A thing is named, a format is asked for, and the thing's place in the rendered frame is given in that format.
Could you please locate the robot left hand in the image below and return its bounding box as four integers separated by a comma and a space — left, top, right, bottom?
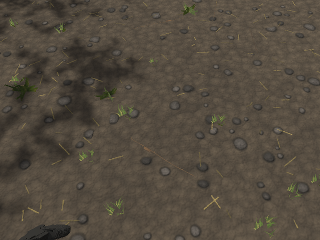
19, 224, 71, 240

